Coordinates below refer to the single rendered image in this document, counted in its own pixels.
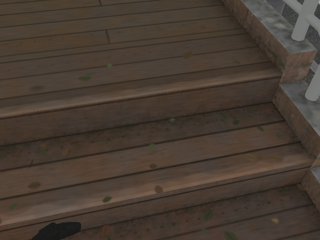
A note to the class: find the robot left hand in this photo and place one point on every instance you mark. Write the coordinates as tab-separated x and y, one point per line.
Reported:
59	231

